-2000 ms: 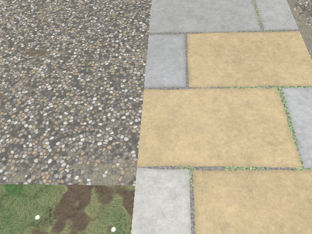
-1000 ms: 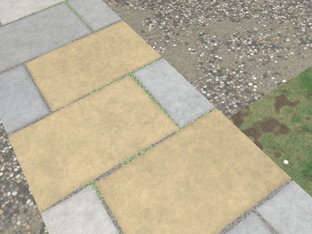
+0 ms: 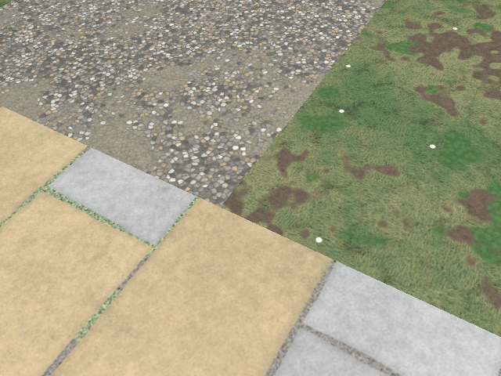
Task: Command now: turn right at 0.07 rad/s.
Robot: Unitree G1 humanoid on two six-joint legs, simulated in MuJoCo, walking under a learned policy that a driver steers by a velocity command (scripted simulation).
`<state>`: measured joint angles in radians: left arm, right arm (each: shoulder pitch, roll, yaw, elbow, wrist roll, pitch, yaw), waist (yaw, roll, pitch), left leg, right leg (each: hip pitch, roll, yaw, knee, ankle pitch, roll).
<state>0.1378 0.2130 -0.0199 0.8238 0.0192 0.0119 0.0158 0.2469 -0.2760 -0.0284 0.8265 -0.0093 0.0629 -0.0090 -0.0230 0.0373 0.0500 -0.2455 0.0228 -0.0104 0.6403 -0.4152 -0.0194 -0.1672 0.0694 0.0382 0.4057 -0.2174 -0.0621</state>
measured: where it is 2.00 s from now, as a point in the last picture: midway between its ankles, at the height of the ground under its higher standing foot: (258, 261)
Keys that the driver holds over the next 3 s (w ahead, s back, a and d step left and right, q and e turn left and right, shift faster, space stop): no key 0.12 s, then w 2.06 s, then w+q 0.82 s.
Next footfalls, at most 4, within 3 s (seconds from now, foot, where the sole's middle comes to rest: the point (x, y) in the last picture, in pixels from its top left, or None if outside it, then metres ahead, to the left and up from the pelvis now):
0.06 left None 0.02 0.13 -0.78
0.82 left None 0.40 0.10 -0.78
1.38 right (290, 300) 0.71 -0.06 -0.78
1.92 left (228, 220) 1.00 0.12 -0.78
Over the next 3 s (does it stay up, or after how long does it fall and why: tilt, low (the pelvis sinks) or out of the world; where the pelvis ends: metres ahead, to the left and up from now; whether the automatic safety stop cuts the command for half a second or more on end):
stays up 1.39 0.09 -0.02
